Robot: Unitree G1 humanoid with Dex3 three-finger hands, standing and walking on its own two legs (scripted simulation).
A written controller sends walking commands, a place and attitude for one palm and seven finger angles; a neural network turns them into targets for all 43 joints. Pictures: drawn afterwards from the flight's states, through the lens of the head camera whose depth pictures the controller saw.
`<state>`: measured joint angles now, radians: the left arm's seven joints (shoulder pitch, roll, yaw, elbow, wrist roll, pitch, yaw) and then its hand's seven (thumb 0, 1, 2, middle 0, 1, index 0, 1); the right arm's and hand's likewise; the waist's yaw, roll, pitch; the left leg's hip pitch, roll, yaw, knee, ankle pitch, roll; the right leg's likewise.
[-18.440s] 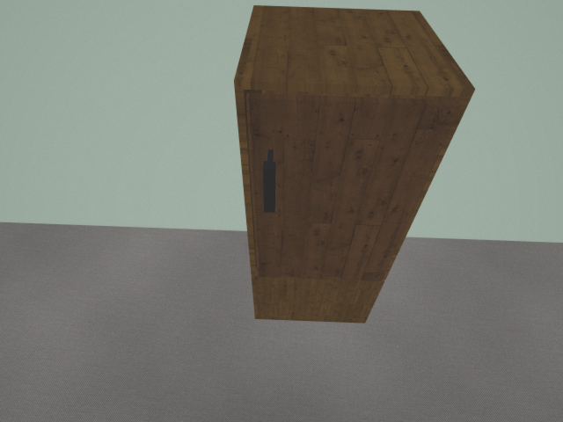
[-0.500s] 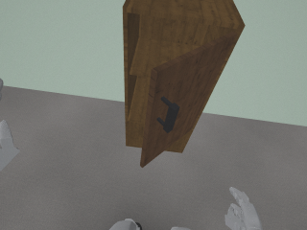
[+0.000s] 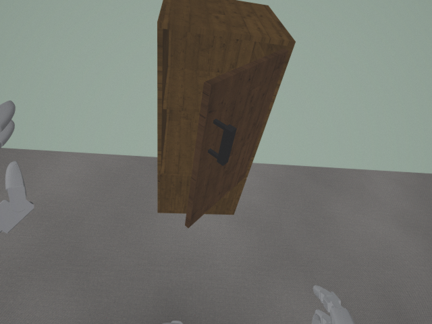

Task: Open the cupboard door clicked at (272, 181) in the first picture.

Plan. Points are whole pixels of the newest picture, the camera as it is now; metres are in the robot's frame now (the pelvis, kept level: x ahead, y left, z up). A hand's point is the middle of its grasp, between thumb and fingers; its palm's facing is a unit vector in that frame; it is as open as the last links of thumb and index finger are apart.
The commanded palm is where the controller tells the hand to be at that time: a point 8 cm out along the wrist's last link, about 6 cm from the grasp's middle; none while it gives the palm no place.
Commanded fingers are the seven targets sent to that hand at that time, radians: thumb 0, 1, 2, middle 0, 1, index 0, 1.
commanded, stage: stop stepping back and stand still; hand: left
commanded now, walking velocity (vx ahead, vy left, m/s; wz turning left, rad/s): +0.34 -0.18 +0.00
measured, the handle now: (220, 142) +0.57 +0.02 +0.02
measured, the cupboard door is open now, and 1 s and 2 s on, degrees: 46 46 46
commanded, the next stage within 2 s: let the arm hang, fingers relaxed in 1.28 s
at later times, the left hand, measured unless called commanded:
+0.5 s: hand out of the picture +0.08 +0.33 +0.20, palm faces +0.40 -0.82 -0.42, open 7.4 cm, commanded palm +0.01 +0.37 +0.21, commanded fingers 0.00 0.90 0.90 -0.20 -0.30 -0.20 -0.30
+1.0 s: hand out of the picture +0.09 +0.32 +0.20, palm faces +0.47 -0.76 -0.45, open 7.4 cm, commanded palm +0.02 +0.36 +0.21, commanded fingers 0.00 0.90 0.90 -0.20 -0.30 -0.20 -0.30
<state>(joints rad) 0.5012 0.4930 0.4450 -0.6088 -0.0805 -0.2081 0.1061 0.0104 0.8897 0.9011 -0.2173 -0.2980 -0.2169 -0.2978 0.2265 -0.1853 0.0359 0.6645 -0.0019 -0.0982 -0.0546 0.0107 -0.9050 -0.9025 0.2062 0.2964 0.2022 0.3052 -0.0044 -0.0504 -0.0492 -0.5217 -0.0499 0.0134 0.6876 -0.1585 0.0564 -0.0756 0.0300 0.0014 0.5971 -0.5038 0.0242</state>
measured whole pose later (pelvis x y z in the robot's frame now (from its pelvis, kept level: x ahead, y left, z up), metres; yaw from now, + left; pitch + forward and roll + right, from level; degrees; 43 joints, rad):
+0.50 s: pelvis -0.13 +0.07 +0.02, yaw +0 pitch -1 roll -3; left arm 0.54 0.44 0.46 -0.58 -0.03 -0.19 0.14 0.02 0.90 0.90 -0.21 -0.30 -0.21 -0.30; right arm 0.24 -0.11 0.02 0.64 -0.01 -0.12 -0.02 0.01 -0.91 -0.90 0.20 0.30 0.20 0.30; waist -0.05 -0.06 0.01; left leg -0.32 0.06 0.01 0.58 -0.24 0.01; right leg -0.51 0.01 -0.04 1.06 -0.35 0.01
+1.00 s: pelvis -0.11 +0.06 +0.02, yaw +2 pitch -2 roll +1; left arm 0.50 0.42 0.43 -0.50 -0.04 -0.20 0.15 0.02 0.89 0.90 -0.22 -0.30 -0.21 -0.30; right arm 0.20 -0.22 -0.02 0.63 0.00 -0.12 -0.08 0.01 -0.91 -0.90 0.20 0.30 0.20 0.30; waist -0.01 -0.04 0.04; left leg -0.31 0.02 0.08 0.58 -0.24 0.01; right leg -0.14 0.00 -0.07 0.61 -0.44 -0.01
